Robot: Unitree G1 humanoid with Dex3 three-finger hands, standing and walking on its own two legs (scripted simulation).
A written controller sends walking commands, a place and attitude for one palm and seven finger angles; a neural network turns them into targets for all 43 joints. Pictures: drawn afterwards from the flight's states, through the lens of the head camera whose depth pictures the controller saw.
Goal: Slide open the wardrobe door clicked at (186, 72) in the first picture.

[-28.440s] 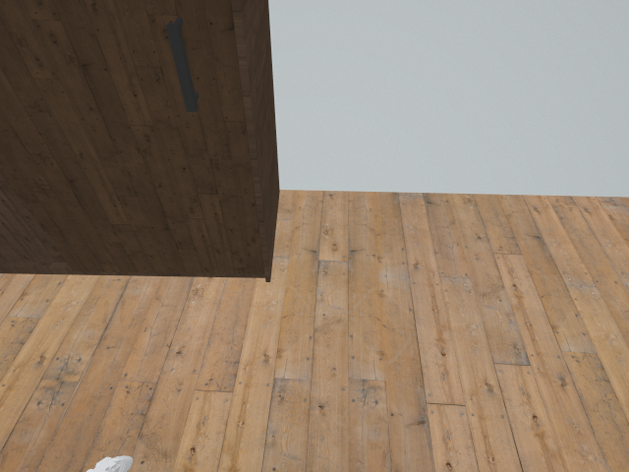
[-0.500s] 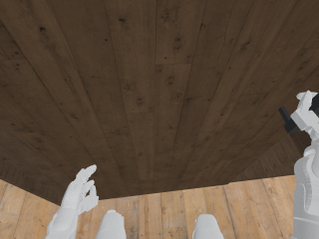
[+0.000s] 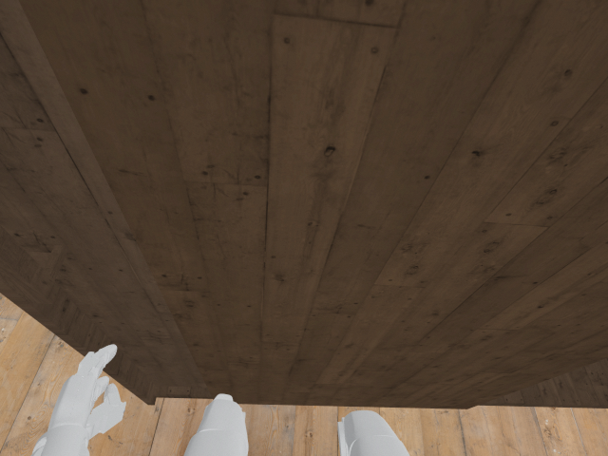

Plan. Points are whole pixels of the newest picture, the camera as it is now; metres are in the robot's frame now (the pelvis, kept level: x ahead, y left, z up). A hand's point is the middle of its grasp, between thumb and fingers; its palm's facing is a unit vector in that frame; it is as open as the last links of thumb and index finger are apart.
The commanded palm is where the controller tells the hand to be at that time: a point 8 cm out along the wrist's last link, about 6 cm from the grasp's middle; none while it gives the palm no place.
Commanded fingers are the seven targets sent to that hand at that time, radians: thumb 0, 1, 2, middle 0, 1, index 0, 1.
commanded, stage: stop walking and hold the door there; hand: right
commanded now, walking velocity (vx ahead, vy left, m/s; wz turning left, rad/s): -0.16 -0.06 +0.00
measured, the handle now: out of the picture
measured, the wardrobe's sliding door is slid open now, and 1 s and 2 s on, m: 0.53 0.53 0.53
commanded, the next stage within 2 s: none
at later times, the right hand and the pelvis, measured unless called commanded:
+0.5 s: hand out of the picture +0.20 -0.40 +0.14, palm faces +0.64 +0.61 -0.47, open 7.4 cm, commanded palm +0.15 -0.39 +0.08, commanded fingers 0.00 -0.90 -0.90 0.45 1.40 0.45 1.40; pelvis -0.02 -0.02 +0.05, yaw +5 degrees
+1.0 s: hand out of the picture +0.20 -0.41 +0.14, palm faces +0.61 +0.67 -0.43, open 7.4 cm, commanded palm +0.15 -0.40 +0.08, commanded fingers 0.00 -0.90 -0.90 0.45 1.40 0.45 1.40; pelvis -0.07 -0.05 +0.05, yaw +6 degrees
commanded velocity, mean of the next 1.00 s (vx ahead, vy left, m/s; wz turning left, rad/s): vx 0.01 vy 0.04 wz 0.00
